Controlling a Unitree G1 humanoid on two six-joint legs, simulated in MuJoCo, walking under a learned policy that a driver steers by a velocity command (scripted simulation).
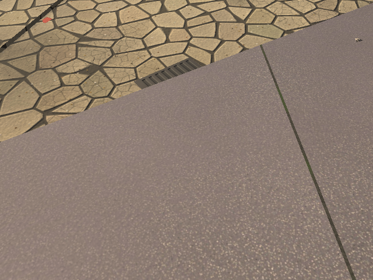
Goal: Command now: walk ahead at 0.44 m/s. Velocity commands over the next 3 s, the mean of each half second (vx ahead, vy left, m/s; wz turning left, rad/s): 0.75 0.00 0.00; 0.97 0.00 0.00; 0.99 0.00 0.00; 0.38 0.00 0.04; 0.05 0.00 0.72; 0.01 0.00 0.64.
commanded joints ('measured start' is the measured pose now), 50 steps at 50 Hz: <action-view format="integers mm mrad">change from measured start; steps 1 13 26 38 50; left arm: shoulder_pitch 72 -48 -429 123 71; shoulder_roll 133 141 59 293 133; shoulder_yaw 36 46 7 85 21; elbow -19 -94 -304 -178 -111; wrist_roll -12 45 42 60 4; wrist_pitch -67 -60 -21 -31 -106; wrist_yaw -8 -60 -123 -66 -77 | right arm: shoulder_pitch -134 384 305 361 -187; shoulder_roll -93 -214 -70 -58 -37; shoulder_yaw -32 -77 -5 -4 32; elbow -95 -22 -37 -72 -286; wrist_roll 2 -81 -48 -14 -69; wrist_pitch -62 -51 -99 -89 -39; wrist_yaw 20 38 30 32 81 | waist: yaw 9 -257 -54 104 -19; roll -128 172 38 -188 -38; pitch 128 -49 207 -341 206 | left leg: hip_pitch -442 672 313 -258 -234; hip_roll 109 206 207 -28 183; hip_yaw -95 -160 -131 -150 13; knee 240 -345 -723 780 90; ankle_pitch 49 -186 250 -59 488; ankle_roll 36 25 131 77 11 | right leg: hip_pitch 197 -399 -642 642 -99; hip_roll -315 -34 -75 -345 -50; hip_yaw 447 -49 -87 832 30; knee -385 335 380 -209 -473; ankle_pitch -338 -8 353 -475 325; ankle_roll -185 -115 -27 -305 -153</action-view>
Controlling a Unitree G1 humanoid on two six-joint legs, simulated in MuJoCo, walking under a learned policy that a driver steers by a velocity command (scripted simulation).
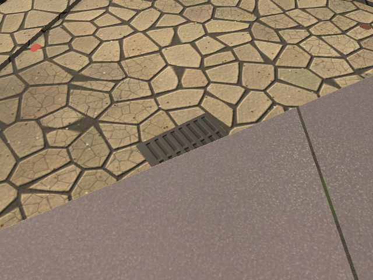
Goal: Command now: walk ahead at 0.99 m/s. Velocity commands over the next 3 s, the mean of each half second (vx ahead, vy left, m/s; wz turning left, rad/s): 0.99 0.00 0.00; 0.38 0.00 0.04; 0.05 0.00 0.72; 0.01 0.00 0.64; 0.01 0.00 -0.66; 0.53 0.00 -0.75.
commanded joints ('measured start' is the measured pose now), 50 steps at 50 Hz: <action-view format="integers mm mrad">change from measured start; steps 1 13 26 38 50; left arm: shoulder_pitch -51 -117 -588 -206 -233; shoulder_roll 93 119 19 85 231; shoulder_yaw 4 -4 -76 -19 63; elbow -76 -162 -350 -149 -217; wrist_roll -17 -29 19 -21 44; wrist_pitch -41 -15 21 14 -15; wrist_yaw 1 32 -38 28 -12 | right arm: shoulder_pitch -136 301 435 351 188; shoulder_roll -17 -197 -111 -77 -114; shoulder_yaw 19 -78 -26 -11 -32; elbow -94 65 175 132 23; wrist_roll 11 -4 53 36 -35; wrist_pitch -12 -13 -79 1 -4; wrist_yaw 17 -31 -38 -73 -17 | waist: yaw -24 -146 -88 -52 -31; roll -56 72 -30 11 -93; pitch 177 -189 172 -58 3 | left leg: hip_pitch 185 1080 569 269 329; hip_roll -36 175 -66 -140 -48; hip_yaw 101 -632 11 -81 -22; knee -256 -727 -954 268 -184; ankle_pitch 212 -483 496 -378 -234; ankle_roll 0 229 69 -67 -111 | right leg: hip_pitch -305 -767 -522 -120 -240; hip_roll -222 -136 -177 -420 -448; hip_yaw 124 188 -56 310 184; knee -257 1261 378 91 12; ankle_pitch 368 -46 494 1005 373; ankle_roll -51 -21 32 -171 -232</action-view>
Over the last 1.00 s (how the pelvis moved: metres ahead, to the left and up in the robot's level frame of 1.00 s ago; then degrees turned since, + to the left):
0.66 0.07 0.00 1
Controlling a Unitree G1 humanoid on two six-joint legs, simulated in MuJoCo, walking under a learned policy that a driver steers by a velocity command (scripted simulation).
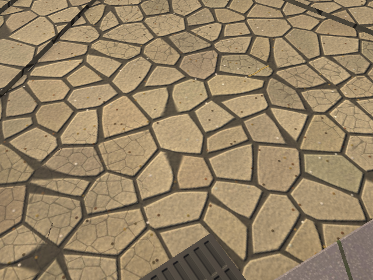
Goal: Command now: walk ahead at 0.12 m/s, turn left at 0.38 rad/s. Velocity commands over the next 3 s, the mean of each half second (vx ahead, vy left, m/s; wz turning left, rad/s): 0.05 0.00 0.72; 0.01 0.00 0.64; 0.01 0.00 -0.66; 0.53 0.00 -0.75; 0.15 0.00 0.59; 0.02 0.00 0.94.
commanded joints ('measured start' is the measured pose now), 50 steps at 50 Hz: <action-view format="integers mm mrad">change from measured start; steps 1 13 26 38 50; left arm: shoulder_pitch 33 -213 -102 -47 -84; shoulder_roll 192 88 118 265 275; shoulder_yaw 71 37 15 49 54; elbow -91 -321 -299 -347 -315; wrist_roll -5 -23 -12 2 -34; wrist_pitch -14 -12 69 -12 26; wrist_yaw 63 124 109 89 -31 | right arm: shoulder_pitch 23 266 60 107 83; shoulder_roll -120 -300 -246 -254 -154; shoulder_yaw -29 -110 -110 -82 -32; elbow -74 -83 -262 -319 -280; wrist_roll -4 2 22 0 38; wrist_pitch -26 -110 -87 -13 50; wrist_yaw -33 -21 13 1 -8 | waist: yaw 37 -103 13 -19 -31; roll -62 119 73 -81 -142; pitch -42 -268 -136 -133 -75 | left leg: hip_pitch -30 763 317 -185 224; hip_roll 40 292 61 -168 -98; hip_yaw -18 -494 -387 -157 129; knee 12 -406 -414 455 -214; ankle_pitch -110 884 467 -439 -65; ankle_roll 27 540 360 -33 -78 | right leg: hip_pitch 126 -334 -189 258 26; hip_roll -449 -42 -92 -538 -250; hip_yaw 250 78 189 519 294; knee -149 503 483 -118 77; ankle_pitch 244 -608 -230 719 412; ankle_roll -258 170 236 -325 -128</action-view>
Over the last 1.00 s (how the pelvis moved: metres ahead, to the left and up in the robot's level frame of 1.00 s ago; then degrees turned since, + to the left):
0.79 0.03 0.00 1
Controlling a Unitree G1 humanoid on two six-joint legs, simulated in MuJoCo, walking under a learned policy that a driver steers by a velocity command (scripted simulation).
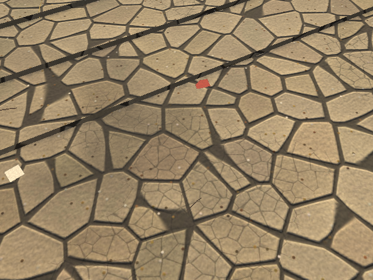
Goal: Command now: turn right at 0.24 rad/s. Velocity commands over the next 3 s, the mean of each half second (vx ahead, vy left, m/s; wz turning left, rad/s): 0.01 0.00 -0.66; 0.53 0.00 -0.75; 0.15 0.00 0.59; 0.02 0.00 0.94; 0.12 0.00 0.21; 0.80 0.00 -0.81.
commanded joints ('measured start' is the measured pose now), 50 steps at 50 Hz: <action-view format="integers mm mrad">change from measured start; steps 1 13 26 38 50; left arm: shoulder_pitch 57 -19 252 129 -107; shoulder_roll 278 59 113 222 46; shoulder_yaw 106 34 67 96 23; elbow -32 -87 5 -64 -78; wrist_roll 27 49 37 -10 118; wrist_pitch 7 11 -51 104 0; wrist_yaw -35 -40 -3 37 36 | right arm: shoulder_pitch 105 -29 -24 -23 163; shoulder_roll -135 -168 -122 -126 56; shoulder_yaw -39 -69 -32 -9 51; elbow -35 -112 -68 -49 79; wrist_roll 26 0 -52 32 14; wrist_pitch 6 -77 -84 -19 -113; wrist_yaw -36 -157 -108 -44 -42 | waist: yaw -17 -46 19 28 -58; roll -169 56 -185 -166 -26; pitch -68 -15 36 -65 -26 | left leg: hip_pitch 90 318 -352 -123 267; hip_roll -80 229 0 -66 68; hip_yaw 130 131 -75 -13 -266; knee -274 -594 265 90 -444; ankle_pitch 83 417 -168 -1 307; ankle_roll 78 343 162 111 454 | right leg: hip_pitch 79 -229 221 23 -681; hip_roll -249 -104 -271 -125 -80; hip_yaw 336 38 621 655 213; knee -19 381 -279 -109 763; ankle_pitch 548 -138 -327 72 -32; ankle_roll -242 55 -229 -271 106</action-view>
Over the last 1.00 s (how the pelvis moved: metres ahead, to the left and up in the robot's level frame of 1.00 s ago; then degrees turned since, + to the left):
0.10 0.03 0.00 41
